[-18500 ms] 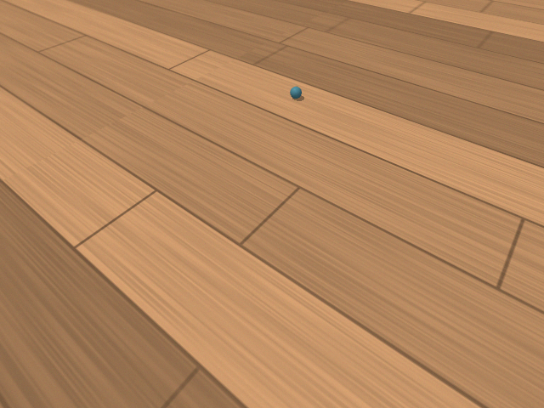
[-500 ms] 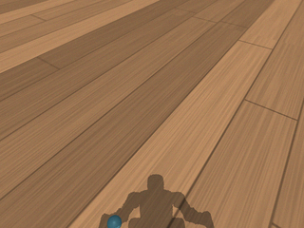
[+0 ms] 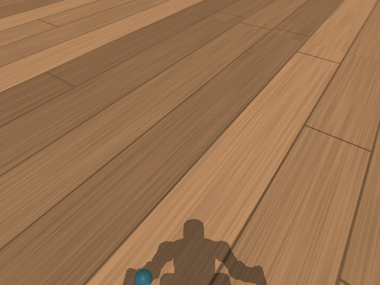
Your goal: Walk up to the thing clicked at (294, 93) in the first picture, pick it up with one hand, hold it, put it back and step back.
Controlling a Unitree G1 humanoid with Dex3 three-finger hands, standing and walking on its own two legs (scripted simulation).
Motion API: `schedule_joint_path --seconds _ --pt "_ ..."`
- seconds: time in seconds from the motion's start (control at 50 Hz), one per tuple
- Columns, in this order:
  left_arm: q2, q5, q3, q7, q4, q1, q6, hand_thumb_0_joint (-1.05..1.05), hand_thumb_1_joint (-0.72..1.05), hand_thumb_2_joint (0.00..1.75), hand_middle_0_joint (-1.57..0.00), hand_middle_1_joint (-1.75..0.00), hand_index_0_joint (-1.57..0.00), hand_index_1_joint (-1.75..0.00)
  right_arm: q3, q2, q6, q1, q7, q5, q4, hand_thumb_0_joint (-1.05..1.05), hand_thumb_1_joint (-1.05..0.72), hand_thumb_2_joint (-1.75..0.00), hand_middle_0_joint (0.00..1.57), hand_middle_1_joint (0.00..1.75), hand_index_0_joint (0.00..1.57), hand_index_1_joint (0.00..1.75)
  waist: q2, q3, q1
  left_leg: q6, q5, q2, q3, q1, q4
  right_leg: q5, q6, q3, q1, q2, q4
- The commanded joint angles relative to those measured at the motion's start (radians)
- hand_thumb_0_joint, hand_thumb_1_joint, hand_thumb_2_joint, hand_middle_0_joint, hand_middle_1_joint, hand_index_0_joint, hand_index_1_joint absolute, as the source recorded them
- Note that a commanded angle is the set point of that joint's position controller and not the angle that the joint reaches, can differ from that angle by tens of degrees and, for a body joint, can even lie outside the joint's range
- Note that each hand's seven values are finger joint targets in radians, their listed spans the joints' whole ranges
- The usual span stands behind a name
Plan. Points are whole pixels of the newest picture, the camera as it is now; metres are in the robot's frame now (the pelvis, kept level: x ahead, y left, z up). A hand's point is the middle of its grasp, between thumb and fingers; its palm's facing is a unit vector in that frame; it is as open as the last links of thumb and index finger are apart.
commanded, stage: rise first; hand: left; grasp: from above
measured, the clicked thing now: (143, 278) +0.35 +0.24 -0.74
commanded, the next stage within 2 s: none
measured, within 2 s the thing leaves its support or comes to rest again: neither
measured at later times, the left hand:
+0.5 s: hand out of the picture +0.13 +0.26 -0.20, palm faces -0.09 -0.92 -0.39, open 12.2 cm
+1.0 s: hand out of the picture +0.12 +0.28 -0.31, palm faces -0.31 -0.77 -0.56, open 14.0 cm
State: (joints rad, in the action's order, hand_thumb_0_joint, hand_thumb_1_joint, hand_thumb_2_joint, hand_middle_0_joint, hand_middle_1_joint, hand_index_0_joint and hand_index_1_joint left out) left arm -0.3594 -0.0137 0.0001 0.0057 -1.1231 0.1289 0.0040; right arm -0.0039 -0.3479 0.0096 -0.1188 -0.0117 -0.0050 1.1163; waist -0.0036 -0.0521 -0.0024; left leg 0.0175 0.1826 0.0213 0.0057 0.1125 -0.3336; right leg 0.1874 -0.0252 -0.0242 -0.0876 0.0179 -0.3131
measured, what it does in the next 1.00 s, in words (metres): lowers itself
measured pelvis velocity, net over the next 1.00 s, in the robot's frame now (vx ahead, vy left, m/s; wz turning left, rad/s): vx -0.03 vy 0.00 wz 0.01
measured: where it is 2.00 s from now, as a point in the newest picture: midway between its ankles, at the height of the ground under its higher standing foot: outside the picture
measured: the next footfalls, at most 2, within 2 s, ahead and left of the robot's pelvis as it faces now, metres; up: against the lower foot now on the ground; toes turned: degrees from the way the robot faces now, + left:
none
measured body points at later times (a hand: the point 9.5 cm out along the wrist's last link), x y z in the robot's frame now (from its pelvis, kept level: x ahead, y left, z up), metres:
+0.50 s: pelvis -0.02 +0.00 -0.05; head +0.05 +0.01 +0.39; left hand +0.14 +0.31 -0.18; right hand +0.10 -0.26 -0.16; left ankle +0.00 +0.13 -0.75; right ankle -0.01 -0.14 -0.75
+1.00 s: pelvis -0.03 +0.00 -0.17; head +0.11 +0.02 +0.26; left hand +0.14 +0.32 -0.28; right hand +0.18 -0.24 -0.26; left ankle +0.00 +0.13 -0.75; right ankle -0.01 -0.14 -0.75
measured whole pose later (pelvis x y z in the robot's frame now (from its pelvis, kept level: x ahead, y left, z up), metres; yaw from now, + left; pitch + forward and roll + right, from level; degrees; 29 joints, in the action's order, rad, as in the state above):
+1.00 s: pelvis -0.03 +0.00 -0.17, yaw +0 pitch +26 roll -2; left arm -0.40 -0.41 0.16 0.02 -0.53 0.16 -0.07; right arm -0.04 -0.25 0.15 -0.11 -0.03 0.00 0.54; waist -0.01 0.17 -0.01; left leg 0.03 0.62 0.02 0.08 1.32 -1.48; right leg 0.64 -0.02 0.01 -1.27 0.00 -1.45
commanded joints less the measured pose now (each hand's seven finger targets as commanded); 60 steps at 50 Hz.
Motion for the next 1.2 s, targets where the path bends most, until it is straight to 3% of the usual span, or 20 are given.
schedule_joint_path --seconds 0.0,0.06,0.08,0.1,0.12,0.14,0.18,0.22,0.3,0.44,0.48,0.56,0.58,0.62,0.74,0.82,0.94,1.02,1.08,1.18 --pt "-0.216 0.003 0.045 -0.015 0.06 -0.03 0.024 0.0 0.9 0.9 -0.2 -0.3 -0.2 -0.3 -0.04 -0.215 0.018 0.033 0.019 -0.004 -0.06 0.0 -0.9 -0.9 0.2 0.3 0.2 0.3 0.009 0.055 -0.002 -0.038 -0.129 0.107 0.082 -0.011 0.056 -0.124 0.04 -0.065 -0.017 0.107 0.041" --pt "-0.207 0.001 0.042 -0.014 0.062 -0.026 0.024 0.0 0.82 0.96 -0.19 -0.38 -0.17 -0.38 -0.041 -0.223 0.019 0.036 0.018 -0.003 -0.059 0.0 -0.94 -0.92 0.2 0.3 0.2 0.3 0.022 0.064 0.002 -0.041 -0.124 0.108 0.083 -0.007 0.054 -0.13 0.039 -0.067 -0.008 0.11 0.045" --pt "-0.045 0.056 0.043 -0.027 0.413 -0.377 0.124 0.0 0.74 1.03 -0.17 -0.46 -0.13 -0.46 0.014 -0.054 0.071 0.033 0.036 0.063 -0.342 0.0 -1.0 -0.93 0.2 0.3 0.2 0.3 0.017 -0.001 -0.116 -0.025 0.026 -0.019 -0.047 0.121 -0.02 -0.033 0.026 0.032 -0.248 -0.024 -0.037" --pt "-0.099 0.053 0.064 -0.037 0.352 -0.511 0.12 0.0 0.66 0.98 -0.18 -0.54 -0.14 -0.54 0.004 -0.083 0.072 -0.02 0.048 0.064 -0.282 0.0 -0.93 -0.91 0.2 0.3 0.2 0.3 0.022 0.044 -0.086 -0.024 0.049 -0.027 -0.044 0.106 -0.039 0.0 0.029 0.043 -0.211 -0.021 -0.05" --pt "-0.169 0.035 0.112 -0.039 0.18 -0.31 0.084 0.0 0.58 0.97 -0.15 -0.62 -0.13 -0.62 -0.017 -0.115 0.059 -0.065 0.061 0.07 -0.287 0.0 -0.93 -0.91 0.2 0.3 0.2 0.3 -0.01 0.021 -0.061 -0.024 0.051 -0.021 -0.043 0.137 -0.052 0.027 0.034 0.052 -0.217 -0.031 -0.056" --pt "-0.175 0.015 0.125 -0.023 0.083 -0.256 0.058 0.0 0.5 0.96 -0.12 -0.7 -0.11 -0.7 -0.03 -0.115 0.053 -0.08 0.061 0.062 -0.297 0.0 -0.91 -0.9 0.2 0.3 0.2 0.3 -0.045 0.049 -0.055 -0.027 0.047 -0.029 -0.041 0.176 -0.1 0.04 0.037 0.054 -0.244 -0.032 -0.084" --pt "-0.254 -0.037 0.182 0.002 0.102 -0.317 0.062 0.0 0.34 0.98 -0.06 -0.86 -0.07 -0.86 -0.059 -0.114 0.065 -0.09 0.062 0.037 -0.347 0.0 -0.91 -0.91 0.2 0.3 0.2 0.3 -0.03 0.177 -0.026 -0.027 0.007 -0.028 -0.035 0.213 -0.185 -0.009 0.037 0.047 -0.255 -0.024 -0.175" --pt "-0.225 -0.083 0.215 0.021 0.064 -0.119 0.042 0.0 0.18 1.01 -0.01 -1.02 -0.03 -1.02 -0.079 -0.098 0.069 -0.132 0.049 0.019 -0.378 0.0 -0.94 -0.91 0.2 0.3 0.2 0.3 0.038 0.272 0.024 -0.016 -0.05 -0.039 -0.032 0.262 -0.256 -0.05 0.046 0.042 -0.261 -0.021 -0.257" --pt "-0.171 -0.124 0.199 0.023 0.18 -0.088 -0.022 0.0 -0.11 1.03 -0.01 -1.08 -0.02 -1.07 -0.087 -0.081 0.071 -0.106 0.04 0.025 -0.48 0.0 -0.91 -0.91 0.2 0.3 0.2 0.3 0.07 0.282 0.02 -0.01 -0.043 -0.036 -0.022 0.314 -0.285 -0.024 0.047 0.047 -0.302 -0.034 -0.299" --pt "-0.181 -0.193 0.225 0.011 0.338 -0.098 -0.085 0.0 -0.51 1.0 -0.07 -1.09 -0.07 -1.09 -0.093 -0.061 0.095 -0.103 0.024 0.022 -0.582 0.0 -0.93 -0.91 0.2 0.3 0.2 0.3 0.007 0.301 -0.01 -0.022 0.029 -0.028 -0.013 0.499 -0.481 0.055 0.039 0.049 -0.497 -0.035 -0.466" --pt "-0.19 -0.21 0.249 0.006 0.403 -0.067 -0.072 0.0 -0.51 1.01 -0.06 -1.08 -0.06 -1.08 -0.094 -0.052 0.109 -0.101 0.02 0.018 -0.603 0.0 -0.91 -0.91 0.2 0.3 0.2 0.3 0.043 0.317 0.002 -0.021 0.067 -0.023 -0.013 0.547 -0.53 0.093 0.043 0.048 -0.563 -0.034 -0.528" --pt "-0.171 -0.232 0.231 0.005 0.565 -0.04 -0.061 0.0 -0.48 1.01 -0.05 -1.08 -0.05 -1.08 -0.101 -0.047 0.13 -0.097 0.023 0.011 -0.641 0.0 -0.92 -0.91 0.2 0.3 0.2 0.3 0.076 0.365 -0.021 -0.021 0.084 -0.014 -0.007 0.596 -0.612 0.107 0.042 0.048 -0.663 -0.035 -0.619" --pt "-0.205 -0.241 0.262 -0.002 0.577 -0.015 -0.064 0.0 -0.48 1.01 -0.05 -1.07 -0.04 -1.08 -0.099 -0.044 0.133 -0.094 0.024 0.011 -0.64 0.0 -0.92 -0.91 0.2 0.3 0.2 0.3 0.083 0.376 -0.011 -0.021 0.102 -0.013 -0.003 0.612 -0.62 0.123 0.044 0.048 -0.671 -0.034 -0.631" --pt "-0.154 -0.245 0.227 0.003 0.644 0.032 -0.067 0.0 -0.49 1.01 -0.06 -1.07 -0.05 -1.08 -0.103 -0.042 0.14 -0.08 0.025 0.007 -0.658 0.0 -0.93 -0.91 0.2 0.3 0.2 0.3 0.083 0.407 -0.019 -0.019 0.1 -0.007 0.009 0.631 -0.651 0.131 0.045 0.055 -0.714 -0.037 -0.676" --pt "-0.175 -0.283 0.245 -0.001 0.752 0.152 -0.105 0.0 -0.53 0.98 -0.07 -1.08 -0.07 -1.08 -0.101 -0.044 0.151 -0.071 0.018 0.005 -0.677 0.0 -0.95 -0.92 0.2 0.3 0.2 0.3 0.079 0.496 -0.012 -0.025 0.012 -0.008 0.015 0.712 -0.787 0.068 0.046 0.06 -0.8 -0.035 -0.798" --pt "-0.189 -0.312 0.237 -0.002 0.81 0.112 -0.114 0.0 -0.53 0.96 -0.07 -1.08 -0.07 -1.08 -0.101 -0.048 0.158 -0.047 0.01 0.007 -0.689 0.0 -0.93 -0.91 0.2 0.3 0.2 0.3 0.082 0.484 -0.025 -0.029 0.072 -0.014 0.014 0.809 -0.859 0.109 0.046 0.057 -0.892 -0.031 -0.856" --pt "-0.242 -0.434 0.241 -0.008 0.675 -0.022 -0.016 0.0 -0.49 0.96 -0.05 -1.06 -0.05 -1.06 -0.103 -0.061 0.179 -0.01 -0.007 0.001 -0.661 0.0 -0.86 -0.89 0.2 0.3 0.2 0.3 0.074 0.498 -0.026 -0.031 0.162 -0.02 0.026 1.01 -1.024 0.195 0.049 0.054 -1.1 -0.032 -1.033" --pt "-0.25 -0.528 0.205 -0.022 0.638 -0.131 0.098 0.0 -0.51 0.96 -0.05 -1.07 -0.06 -1.06 -0.111 -0.081 0.194 -0.002 -0.023 -0.006 -0.636 0.0 -0.87 -0.89 0.2 0.3 0.2 0.3 0.104 0.604 -0.028 -0.027 0.156 -0.021 0.041 1.089 -1.142 0.2 0.052 0.055 -1.253 -0.038 -1.178" --pt "-0.343 -0.598 0.267 -0.065 0.601 -0.196 0.157 0.0 -0.53 0.98 -0.06 -1.07 -0.06 -1.06 -0.118 -0.096 0.193 0.001 -0.029 -0.007 -0.618 0.0 -0.88 -0.9 0.2 0.3 0.2 0.3 0.111 0.666 0.004 -0.026 0.192 -0.022 0.033 1.158 -1.22 0.223 0.051 0.055 -1.313 -0.04 -1.244" --pt "-0.363 -0.692 0.253 -0.124 0.542 -0.301 0.193 0.0 -0.55 0.99 -0.07 -1.07 -0.07 -1.06 -0.134 -0.105 0.179 -0.009 -0.04 -0.014 -0.572 0.0 -0.89 -0.9 0.2 0.3 0.2 0.3 0.101 0.775 0.01 -0.032 0.166 -0.023 0.016 1.246 -1.363 0.204 0.047 0.061 -1.395 -0.046 -1.345"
